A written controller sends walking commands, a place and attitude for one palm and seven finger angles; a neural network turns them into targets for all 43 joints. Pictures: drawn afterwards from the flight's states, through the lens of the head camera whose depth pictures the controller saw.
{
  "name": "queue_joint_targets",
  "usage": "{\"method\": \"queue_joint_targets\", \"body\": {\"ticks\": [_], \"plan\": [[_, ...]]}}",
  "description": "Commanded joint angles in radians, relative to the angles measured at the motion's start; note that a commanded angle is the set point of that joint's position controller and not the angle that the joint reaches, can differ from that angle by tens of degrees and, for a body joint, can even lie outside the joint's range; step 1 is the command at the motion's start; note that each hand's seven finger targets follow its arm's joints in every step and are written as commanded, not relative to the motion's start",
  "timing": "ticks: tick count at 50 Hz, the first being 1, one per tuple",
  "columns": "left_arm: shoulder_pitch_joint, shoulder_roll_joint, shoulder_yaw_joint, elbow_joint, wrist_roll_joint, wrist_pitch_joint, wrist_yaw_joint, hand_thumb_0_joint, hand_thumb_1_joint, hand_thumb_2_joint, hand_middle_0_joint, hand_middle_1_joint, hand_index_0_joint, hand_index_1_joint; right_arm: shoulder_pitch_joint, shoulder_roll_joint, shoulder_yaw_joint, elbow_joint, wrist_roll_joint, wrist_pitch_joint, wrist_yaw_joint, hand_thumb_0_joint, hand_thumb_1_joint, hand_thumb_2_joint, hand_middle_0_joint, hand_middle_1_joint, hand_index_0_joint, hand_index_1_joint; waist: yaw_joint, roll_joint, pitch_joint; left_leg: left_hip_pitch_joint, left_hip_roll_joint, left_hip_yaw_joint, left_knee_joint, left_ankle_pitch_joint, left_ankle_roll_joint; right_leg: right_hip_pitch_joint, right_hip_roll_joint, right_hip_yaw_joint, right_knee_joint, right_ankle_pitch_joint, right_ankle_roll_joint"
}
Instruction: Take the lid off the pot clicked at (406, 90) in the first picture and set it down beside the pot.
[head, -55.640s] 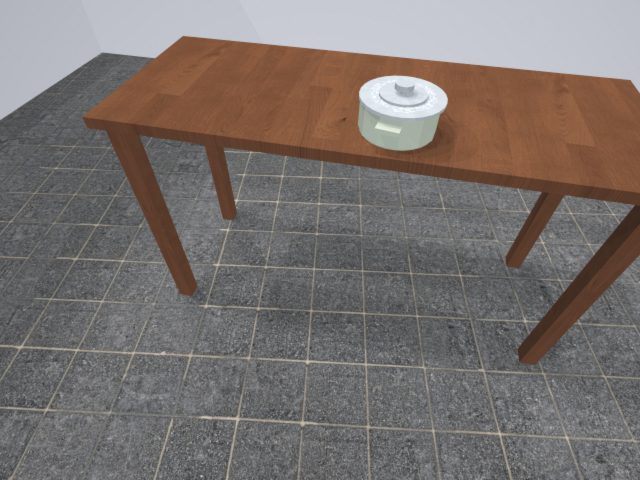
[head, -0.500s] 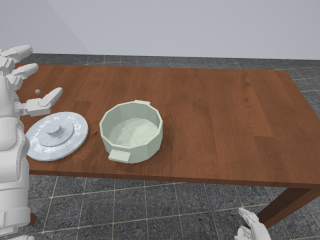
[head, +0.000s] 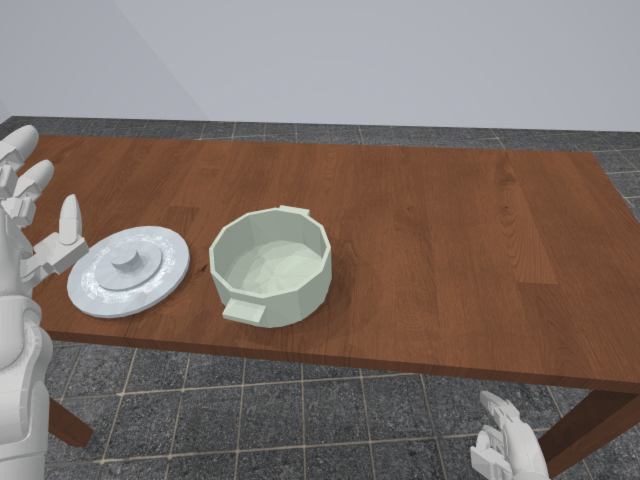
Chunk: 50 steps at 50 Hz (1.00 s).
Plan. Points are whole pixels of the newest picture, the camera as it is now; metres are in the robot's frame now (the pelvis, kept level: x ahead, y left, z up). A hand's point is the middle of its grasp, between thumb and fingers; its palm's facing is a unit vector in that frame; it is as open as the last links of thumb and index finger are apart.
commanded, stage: draw the hand back to the body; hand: left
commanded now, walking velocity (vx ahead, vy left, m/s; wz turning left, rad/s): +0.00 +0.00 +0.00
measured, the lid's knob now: (124, 257) +0.41 +0.36 +0.03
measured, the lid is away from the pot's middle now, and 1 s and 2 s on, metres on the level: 0.24 0.24 0.24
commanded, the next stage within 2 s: step back with the hand held close in 0.90 s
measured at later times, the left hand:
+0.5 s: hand (34, 299) +0.21 +0.27 +0.21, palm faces +0.45 -0.85 -0.27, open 7.5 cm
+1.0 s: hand (0, 353) +0.16 +0.27 +0.20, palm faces +0.46 -0.83 -0.31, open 7.5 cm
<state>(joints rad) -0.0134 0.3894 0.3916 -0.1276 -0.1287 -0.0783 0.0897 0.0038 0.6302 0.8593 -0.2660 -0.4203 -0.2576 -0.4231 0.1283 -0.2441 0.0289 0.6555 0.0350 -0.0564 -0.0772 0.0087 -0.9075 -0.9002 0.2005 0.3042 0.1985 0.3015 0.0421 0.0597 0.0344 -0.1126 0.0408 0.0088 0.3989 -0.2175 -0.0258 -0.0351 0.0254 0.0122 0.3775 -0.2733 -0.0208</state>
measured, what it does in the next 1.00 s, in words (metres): stands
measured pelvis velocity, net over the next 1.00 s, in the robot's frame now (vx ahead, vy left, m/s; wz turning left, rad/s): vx -0.02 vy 0.03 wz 0.01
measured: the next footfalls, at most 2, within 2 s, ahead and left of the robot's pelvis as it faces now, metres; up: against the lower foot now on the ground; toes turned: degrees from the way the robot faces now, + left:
right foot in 1.96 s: -0.14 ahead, -0.07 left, +0.00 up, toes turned -3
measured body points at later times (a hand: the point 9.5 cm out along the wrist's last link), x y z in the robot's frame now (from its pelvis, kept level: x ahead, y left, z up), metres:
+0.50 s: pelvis -0.01 +0.02 +0.00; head -0.04 +0.01 +0.45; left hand +0.18 +0.32 +0.22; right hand +0.18 -0.20 -0.08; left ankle +0.00 +0.14 -0.74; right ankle -0.04 -0.11 -0.74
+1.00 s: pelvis -0.02 +0.03 +0.00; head -0.06 +0.02 +0.45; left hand +0.13 +0.32 +0.22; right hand +0.18 -0.17 -0.07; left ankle +0.00 +0.14 -0.74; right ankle -0.04 -0.11 -0.74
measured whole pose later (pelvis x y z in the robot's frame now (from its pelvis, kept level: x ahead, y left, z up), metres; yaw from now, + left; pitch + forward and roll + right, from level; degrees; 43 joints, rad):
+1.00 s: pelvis -0.02 +0.03 +0.00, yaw +1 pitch -7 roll -1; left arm 0.43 0.34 0.33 -0.55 -0.10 -0.09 0.10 0.01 0.89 0.89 -0.21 -0.30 -0.21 -0.30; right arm 0.15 -0.20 0.05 0.65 0.00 -0.09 -0.07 0.01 -0.91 -0.90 0.20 0.30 0.20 0.30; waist 0.07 0.05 0.03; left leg -0.11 0.01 0.01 0.43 -0.21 0.01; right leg 0.00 -0.01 0.01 0.35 -0.24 0.02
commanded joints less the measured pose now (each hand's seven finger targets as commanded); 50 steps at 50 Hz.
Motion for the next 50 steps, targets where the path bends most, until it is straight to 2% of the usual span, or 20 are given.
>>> {"method": "queue_joint_targets", "body": {"ticks": [1, 4, 8, 11, 13, 16, 18, 20, 24, 27, 33, 35, 38, 39, 41, 42, 43, 46, 48, 50], "plan": [[-0.194, 0.249, 0.11, -0.236, 0.002, -0.062, 0.006, 0.0, 0.876, 0.897, -0.205, -0.312, -0.205, -0.312, -0.12, -0.102, -0.036, -0.153, -0.007, -0.05, -0.007, 0.0, -0.9, -0.9, 0.2, 0.3, 0.2, 0.3, 0.004, -0.034, -0.172, 0.149, -0.036, 0.051, -0.01, 0.254, 0.077, -0.06, -0.016, -0.029, -0.064, 0.388, 0.009], [-0.129, 0.23, 0.105, -0.256, 0.002, -0.063, 0.004, 0.0, 0.9, 0.9, -0.2, -0.3, -0.2, -0.3, -0.128, -0.097, -0.035, -0.156, -0.011, -0.049, -0.005, 0.0, -0.9, -0.9, 0.2, 0.3, 0.2, 0.3, 0.006, -0.026, -0.162, 0.146, -0.035, 0.049, -0.012, 0.251, 0.076, -0.061, -0.017, -0.03, -0.069, 0.38, 0.008], [-0.142, 0.223, 0.09, -0.372, 0.004, -0.077, 0.005, 0.0, 0.9, 0.9, -0.2, -0.3, -0.2, -0.3, -0.144, -0.09, -0.033, -0.166, -0.011, -0.058, -0.003, 0.0, -0.9, -0.9, 0.2, 0.3, 0.2, 0.3, -0.001, -0.002, -0.169, 0.166, -0.033, 0.039, -0.019, 0.234, 0.074, -0.064, -0.018, -0.031, -0.075, 0.338, 0.004], [-0.048, 0.197, 0.085, -0.32, 0.002, -0.065, 0.005, 0.0, 0.9, 0.9, -0.2, -0.3, -0.2, -0.3, -0.142, -0.089, -0.032, -0.156, -0.015, -0.057, -0.007, 0.0, -0.9, -0.9, 0.2, 0.3, 0.2, 0.3, 0.008, -0.018, -0.113, 0.14, -0.03, 0.039, -0.028, 0.195, 0.071, -0.089, -0.015, -0.033, -0.089, 0.284, 0.005], [-0.03, 0.207, 0.094, -0.361, 0.002, -0.074, 0.007, 0.0, 0.9, 0.9, -0.2, -0.3, -0.2, -0.3, -0.144, -0.089, -0.033, -0.159, -0.016, -0.06, -0.005, 0.0, -0.9, -0.9, 0.2, 0.3, 0.2, 0.3, 0.004, -0.032, -0.121, 0.139, -0.029, 0.033, -0.032, 0.177, 0.071, -0.079, -0.017, -0.032, -0.093, 0.261, 0.005], [-0.006, 0.182, 0.073, -0.418, 0.004, -0.079, 0.005, 0.0, 0.9, 0.9, -0.2, -0.3, -0.2, -0.3, -0.15, -0.086, -0.031, -0.163, -0.019, -0.064, -0.003, 0.0, -0.9, -0.9, 0.2, 0.3, 0.2, 0.3, 0.01, 0.014, -0.121, 0.141, -0.029, 0.028, -0.037, 0.169, 0.067, -0.082, -0.017, -0.031, -0.098, 0.24, 0.0], [0.013, 0.189, 0.079, -0.436, 0.006, -0.085, 0.008, 0.0, 0.9, 0.9, -0.2, -0.3, -0.2, -0.3, -0.149, -0.085, -0.033, -0.162, -0.02, -0.07, -0.004, 0.0, -0.9, -0.9, 0.2, 0.3, 0.2, 0.3, 0.004, 0.0, -0.112, 0.139, -0.026, 0.022, -0.04, 0.147, 0.066, -0.088, -0.016, -0.033, -0.098, 0.21, 0.0], [0.055, 0.178, 0.075, -0.469, 0.01, -0.087, 0.01, 0.0, 0.9, 0.9, -0.2, -0.3, -0.2, -0.3, -0.148, -0.082, -0.033, -0.165, -0.023, -0.075, -0.003, 0.0, -0.9, -0.9, 0.2, 0.3, 0.2, 0.3, 0.014, 0.034, -0.121, 0.139, -0.024, 0.019, -0.042, 0.153, 0.062, -0.082, -0.016, -0.033, -0.095, 0.21, -0.004], [0.166, 0.162, 0.08, -0.456, 0.01, -0.083, 0.009, 0.0, 0.9, 0.9, -0.2, -0.3, -0.2, -0.3, -0.143, -0.084, -0.036, -0.163, -0.029, -0.074, 0.0, 0.0, -0.9, -0.9, 0.2, 0.3, 0.2, 0.3, 0.017, -0.023, -0.095, 0.116, -0.02, 0.017, -0.044, 0.142, 0.062, -0.087, -0.013, -0.038, -0.097, 0.199, -0.002], [0.172, 0.152, 0.061, -0.534, 0.015, -0.084, 0.006, 0.0, 0.9, 0.9, -0.2, -0.3, -0.2, -0.3, -0.147, -0.079, -0.033, -0.171, -0.028, -0.076, 0.004, 0.0, -0.9, -0.9, 0.2, 0.3, 0.2, 0.3, 0.016, 0.03, -0.092, 0.115, -0.021, 0.013, -0.045, 0.141, 0.057, -0.085, -0.015, -0.035, -0.098, 0.195, -0.005], [0.277, 0.152, 0.07, -0.59, 0.021, -0.087, 0.012, 0.0, 0.9, 0.9, -0.2, -0.3, -0.2, -0.3, -0.138, -0.075, -0.032, -0.175, -0.029, -0.084, 0.008, 0.0, -0.9, -0.9, 0.2, 0.3, 0.2, 0.3, 0.011, 0.013, -0.073, 0.096, -0.015, -0.002, -0.05, 0.108, 0.052, -0.091, -0.012, -0.04, -0.096, 0.155, -0.009], [0.337, 0.119, 0.05, -0.567, 0.019, -0.078, 0.008, 0.0, 0.9, 0.9, -0.2, -0.3, -0.2, -0.3, -0.139, -0.07, -0.03, -0.179, -0.03, -0.077, 0.007, 0.0, -0.9, -0.9, 0.2, 0.3, 0.2, 0.3, 0.019, -0.018, -0.05, 0.081, -0.013, -0.001, -0.055, 0.1, 0.052, -0.1, -0.01, -0.042, -0.103, 0.142, -0.007], [0.299, 0.152, 0.055, -0.678, 0.028, -0.09, 0.015, 0.0, 0.9, 0.9, -0.2, -0.3, -0.2, -0.3, -0.143, -0.071, -0.03, -0.185, -0.029, -0.088, 0.006, 0.0, -0.9, -0.9, 0.2, 0.3, 0.2, 0.3, 0.009, 0.028, -0.079, 0.095, -0.015, -0.006, -0.048, 0.08, 0.051, -0.094, -0.012, -0.035, -0.1, 0.127, -0.008], [0.311, 0.149, 0.066, -0.648, 0.032, -0.088, 0.019, 0.0, 0.9, 0.9, -0.2, -0.3, -0.2, -0.3, -0.14, -0.071, -0.029, -0.18, -0.035, -0.09, 0.003, 0.0, -0.9, -0.9, 0.2, 0.3, 0.2, 0.3, 0.019, 0.031, -0.068, 0.082, -0.018, -0.01, -0.05, 0.08, 0.05, -0.098, -0.009, -0.037, -0.101, 0.126, -0.012], [0.339, 0.131, 0.059, -0.606, 0.03, -0.08, 0.021, 0.0, 0.9, 0.9, -0.2, -0.3, -0.2, -0.3, -0.134, -0.068, -0.029, -0.174, -0.034, -0.089, -0.001, 0.0, -0.9, -0.9, 0.2, 0.3, 0.2, 0.3, 0.019, -0.003, -0.05, 0.082, -0.016, -0.006, -0.051, 0.076, 0.05, -0.106, -0.01, -0.039, -0.108, 0.118, -0.009], [0.319, 0.121, 0.043, -0.62, 0.032, -0.078, 0.018, 0.0, 0.9, 0.9, -0.2, -0.3, -0.2, -0.3, -0.137, -0.068, -0.028, -0.175, -0.033, -0.088, -0.001, 0.0, -0.9, -0.9, 0.2, 0.3, 0.2, 0.3, 0.018, 0.019, -0.047, 0.087, -0.015, -0.006, -0.051, 0.075, 0.049, -0.111, -0.011, -0.036, -0.109, 0.114, -0.01], [0.307, 0.131, 0.047, -0.633, 0.031, -0.081, 0.02, 0.0, 0.9, 0.9, -0.2, -0.3, -0.2, -0.3, -0.136, -0.067, -0.026, -0.176, -0.031, -0.091, 0.001, 0.0, -0.9, -0.9, 0.2, 0.3, 0.2, 0.3, 0.009, 0.001, -0.043, 0.085, -0.015, -0.014, -0.053, 0.059, 0.05, -0.112, -0.01, -0.037, -0.107, 0.102, -0.01], [0.324, 0.109, 0.026, -0.621, 0.035, -0.076, 0.019, 0.0, 0.9, 0.9, -0.2, -0.3, -0.2, -0.3, -0.141, -0.067, -0.026, -0.176, -0.034, -0.089, -0.001, 0.0, -0.9, -0.9, 0.2, 0.3, 0.2, 0.3, 0.018, 0.015, -0.034, 0.083, -0.017, -0.011, -0.057, 0.051, 0.05, -0.116, -0.01, -0.037, -0.114, 0.091, -0.01], [0.307, 0.136, 0.048, -0.651, 0.035, -0.083, 0.023, 0.0, 0.9, 0.9, -0.2, -0.3, -0.2, -0.3, -0.141, -0.066, -0.024, -0.177, -0.034, -0.095, -0.001, 0.0, -0.9, -0.9, 0.2, 0.3, 0.2, 0.3, 0.014, 0.002, -0.049, 0.084, -0.019, -0.016, -0.052, 0.053, 0.049, -0.103, -0.009, -0.035, -0.108, 0.094, -0.01], [0.35, 0.123, 0.05, -0.615, 0.034, -0.077, 0.023, 0.0, 0.9, 0.9, -0.2, -0.3, -0.2, -0.3, -0.138, -0.063, -0.027, -0.175, -0.036, -0.092, -0.002, 0.0, -0.9, -0.9, 0.2, 0.3, 0.2, 0.3, 0.024, 0.002, -0.048, 0.084, -0.016, -0.011, -0.053, 0.056, 0.051, -0.106, -0.011, -0.034, -0.114, 0.094, -0.01]]}}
